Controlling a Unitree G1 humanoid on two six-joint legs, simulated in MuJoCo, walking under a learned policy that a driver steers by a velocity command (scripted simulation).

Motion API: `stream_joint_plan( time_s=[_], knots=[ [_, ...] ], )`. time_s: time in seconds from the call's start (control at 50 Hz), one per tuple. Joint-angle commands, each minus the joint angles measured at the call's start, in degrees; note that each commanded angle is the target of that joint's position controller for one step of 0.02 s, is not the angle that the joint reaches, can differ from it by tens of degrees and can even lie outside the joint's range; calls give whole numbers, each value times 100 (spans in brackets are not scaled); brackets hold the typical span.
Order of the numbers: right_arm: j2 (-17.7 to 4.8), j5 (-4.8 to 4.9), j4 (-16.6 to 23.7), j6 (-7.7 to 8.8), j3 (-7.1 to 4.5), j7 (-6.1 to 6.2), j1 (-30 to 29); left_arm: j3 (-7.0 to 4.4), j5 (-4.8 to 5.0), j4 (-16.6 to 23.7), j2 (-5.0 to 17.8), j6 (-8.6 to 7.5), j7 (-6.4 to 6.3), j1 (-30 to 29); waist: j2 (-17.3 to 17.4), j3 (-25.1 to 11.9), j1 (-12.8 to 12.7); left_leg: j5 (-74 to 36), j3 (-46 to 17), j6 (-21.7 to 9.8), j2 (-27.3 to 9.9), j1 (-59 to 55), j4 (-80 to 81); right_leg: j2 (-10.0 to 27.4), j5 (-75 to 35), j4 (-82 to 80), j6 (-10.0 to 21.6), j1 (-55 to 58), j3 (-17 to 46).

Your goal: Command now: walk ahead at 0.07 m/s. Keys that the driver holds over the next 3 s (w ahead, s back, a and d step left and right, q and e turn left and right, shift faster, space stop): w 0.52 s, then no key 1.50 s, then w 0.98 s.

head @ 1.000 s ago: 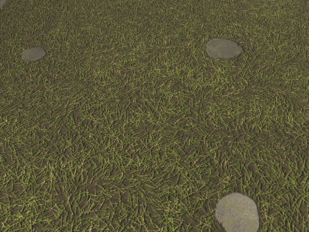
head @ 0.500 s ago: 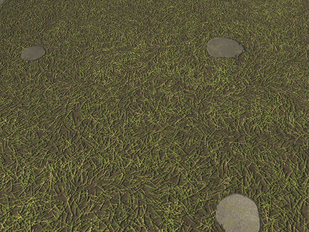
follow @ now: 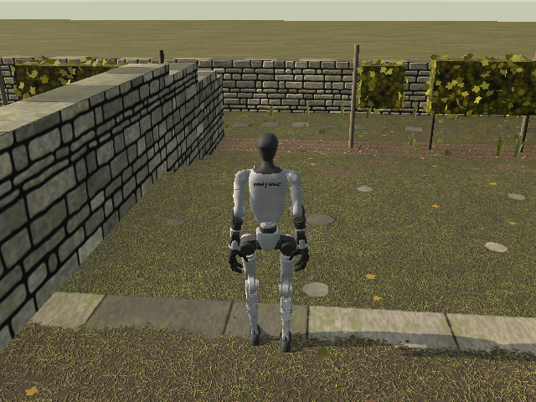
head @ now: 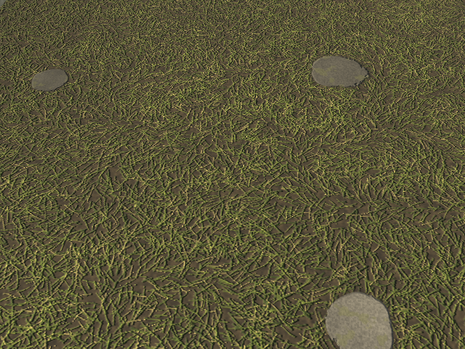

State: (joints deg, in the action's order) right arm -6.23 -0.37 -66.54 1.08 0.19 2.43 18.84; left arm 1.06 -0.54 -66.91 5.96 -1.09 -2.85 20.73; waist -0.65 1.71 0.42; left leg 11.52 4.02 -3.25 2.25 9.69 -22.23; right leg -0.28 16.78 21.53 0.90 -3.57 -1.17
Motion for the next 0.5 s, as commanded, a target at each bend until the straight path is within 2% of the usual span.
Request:
stream_joint_plan(
  time_s=[0.02,0.06,0.1,0.12,0.16,0.2,0.24,0.28,0.3,0.32,0.34,0.36,0.38,0.4,0.42,0.46,0.5],
  knots=[
    [-431,-1,11,-9,-79,2,510,-64,-27,-33,355,0,-2,649,54,346,0,180,-752,-112,-634,-155,360,442,-39,-367,242,-648,406],
    [-608,-8,58,-64,-178,-24,556,-120,-61,49,416,23,27,672,137,540,3,1954,-840,-320,-543,169,262,238,1350,-35,421,-965,332],
    [-640,-8,108,-74,-230,-71,749,-131,-97,209,374,9,81,586,227,1011,95,3122,-1336,-564,-786,440,403,205,2140,283,551,-1639,424],
    [-670,-5,103,-53,-257,-84,929,-119,-118,306,303,-27,109,478,347,1114,179,3367,-1746,-713,-1023,309,562,145,2020,577,563,-1971,353],
    [-873,-46,18,-19,-362,-101,1366,-106,-175,511,177,-135,177,197,749,927,335,3586,-2819,-1115,-1718,-197,1188,-33,1148,1432,484,-2360,-175],
    [-972,-79,68,15,-419,-121,1314,-169,-157,690,327,-237,253,-35,615,818,302,3387,-3170,-1302,-1998,30,1497,75,1000,1817,492,-2208,-155],
    [-989,-35,235,62,-431,-136,795,-185,-108,700,244,-311,311,223,571,805,-45,2922,-2713,-1139,-1857,592,1423,154,877,1429,541,-1546,-131],
    [-899,52,466,94,-425,-159,91,-218,-28,393,138,-352,295,1084,371,746,-554,2388,-1653,-735,-1189,1706,835,-121,302,323,560,202,-312],
    [-743,48,646,157,-384,-175,-259,-297,-60,230,355,-371,247,1658,-81,654,-802,2014,-1047,-509,-768,2527,-44,237,478,-160,629,1183,289],
    [-338,73,905,238,-266,-220,-560,-450,-92,155,921,-394,178,2301,-1376,418,-1040,1647,-3,-200,-2,3313,-1908,1570,1981,-1363,949,1737,2414],
    [-623,-137,1044,265,-316,-255,-665,-536,-78,92,1165,-315,169,2360,-1291,860,-939,1827,38,-224,-105,3845,-2875,2252,2137,-1587,1310,1393,3317],
    [-726,-223,1009,287,-349,-306,-656,-480,-101,223,922,-296,164,1909,-530,1056,-632,1473,-234,-259,-385,3876,-3431,2135,1882,-1522,1316,1042,3026],
    [-603,-180,954,315,-330,-353,-516,-445,-83,347,824,-325,178,1552,-269,1029,-413,1076,-319,-245,-483,3776,-3604,1908,1328,-1552,1193,881,2586],
    [-562,-141,915,330,-331,-395,-428,-423,-74,444,787,-364,185,1286,-179,949,-250,723,-332,-202,-565,3640,-3634,1699,752,-1612,1074,816,2146],
    [-601,-148,915,315,-354,-432,-439,-386,-61,476,716,-411,182,1184,-159,863,-163,473,-274,-144,-595,3550,-3601,1548,126,-1632,989,801,1761],
    [-561,-155,973,255,-365,-453,-547,-340,-41,405,654,-475,184,1295,-292,694,-98,146,-70,-66,-516,3470,-3607,1294,-1459,-1463,893,834,1129],
    [-504,-142,1178,214,-344,-448,-990,-294,-44,340,620,-507,191,1432,-391,694,-120,-80,124,-14,-444,3419,-3322,1147,-2594,-1337,876,691,712]
  ],
)
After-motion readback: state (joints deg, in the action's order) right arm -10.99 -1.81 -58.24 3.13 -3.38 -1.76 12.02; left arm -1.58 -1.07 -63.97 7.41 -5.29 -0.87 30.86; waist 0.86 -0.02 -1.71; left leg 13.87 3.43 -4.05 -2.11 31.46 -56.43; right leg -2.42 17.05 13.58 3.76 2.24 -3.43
